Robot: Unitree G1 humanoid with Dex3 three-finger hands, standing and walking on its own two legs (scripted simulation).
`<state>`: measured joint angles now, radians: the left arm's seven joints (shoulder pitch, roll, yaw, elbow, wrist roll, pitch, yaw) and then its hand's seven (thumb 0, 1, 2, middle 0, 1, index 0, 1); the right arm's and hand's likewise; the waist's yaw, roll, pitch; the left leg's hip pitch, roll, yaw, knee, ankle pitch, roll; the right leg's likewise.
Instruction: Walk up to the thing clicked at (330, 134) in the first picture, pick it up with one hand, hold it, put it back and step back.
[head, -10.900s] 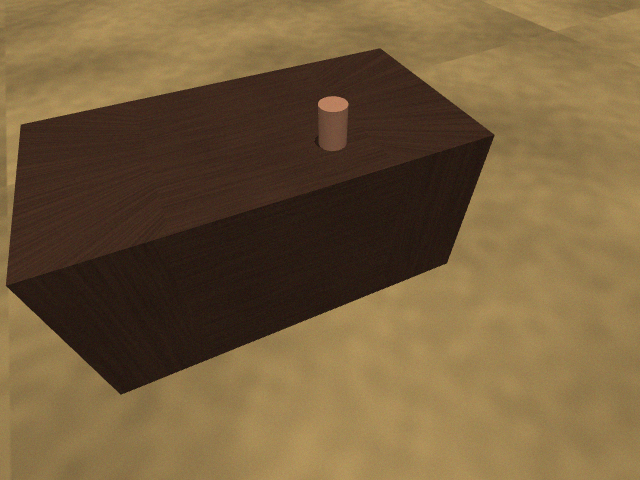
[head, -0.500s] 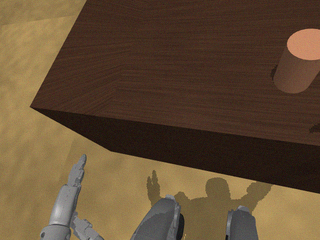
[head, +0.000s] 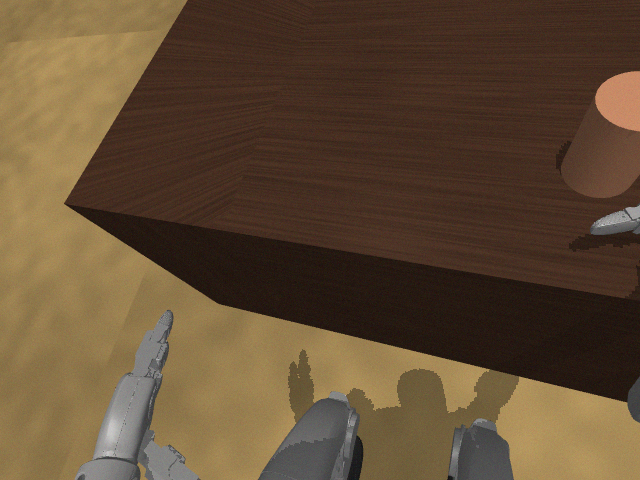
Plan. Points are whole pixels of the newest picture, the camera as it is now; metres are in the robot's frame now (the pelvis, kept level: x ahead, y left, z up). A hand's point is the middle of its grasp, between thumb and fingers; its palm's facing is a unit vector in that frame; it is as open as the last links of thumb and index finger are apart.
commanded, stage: rest palm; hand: right
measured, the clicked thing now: (616, 139) +0.55 -0.22 +0.02
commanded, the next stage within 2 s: close in 0.16 s
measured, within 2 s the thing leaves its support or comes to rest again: leaves its support in 1.48 s
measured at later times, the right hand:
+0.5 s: hand (625, 156) +0.52 -0.22 +0.02, palm faces +0.21 +0.98 +0.02, open 16.5 cm
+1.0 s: hand (636, 144) +0.52 -0.22 +0.04, palm faces +0.21 +0.98 +0.01, open 11.1 cm
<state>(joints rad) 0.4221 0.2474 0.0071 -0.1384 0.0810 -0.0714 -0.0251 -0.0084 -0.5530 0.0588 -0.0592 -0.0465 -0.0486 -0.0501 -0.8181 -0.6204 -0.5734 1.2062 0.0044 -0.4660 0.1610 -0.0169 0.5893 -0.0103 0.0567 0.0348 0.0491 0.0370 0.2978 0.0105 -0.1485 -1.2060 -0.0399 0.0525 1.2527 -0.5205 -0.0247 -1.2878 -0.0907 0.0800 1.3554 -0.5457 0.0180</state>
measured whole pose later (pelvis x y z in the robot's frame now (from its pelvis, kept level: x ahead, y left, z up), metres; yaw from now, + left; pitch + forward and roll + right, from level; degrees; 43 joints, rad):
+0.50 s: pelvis +0.00 +0.00 +0.01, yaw +0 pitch +26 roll +5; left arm 0.39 0.25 0.05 -0.15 0.08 -0.02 -0.04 -0.01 -0.57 0.08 -0.06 -0.04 -0.04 -0.06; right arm -0.82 -0.55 -0.55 1.18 -0.01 -0.49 0.09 -0.02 0.50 -0.03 0.27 0.13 0.25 0.13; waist 0.30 0.01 -0.13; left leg -1.17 -0.03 0.04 1.23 -0.52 -0.03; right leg -1.24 -0.09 0.06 1.32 -0.54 0.02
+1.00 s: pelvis +0.01 +0.00 +0.01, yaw -1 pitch +26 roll +5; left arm 0.38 0.25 0.05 -0.08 0.07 -0.01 -0.03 -0.01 -0.55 0.07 -0.05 -0.05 -0.04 -0.05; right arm -0.83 -0.55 -0.51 1.19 -0.01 -0.44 0.07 -0.01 0.28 -0.37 0.78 0.58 0.82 0.60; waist 0.28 -0.01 -0.16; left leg -1.14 -0.03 0.04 1.20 -0.52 -0.03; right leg -1.22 -0.08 0.07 1.30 -0.54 0.02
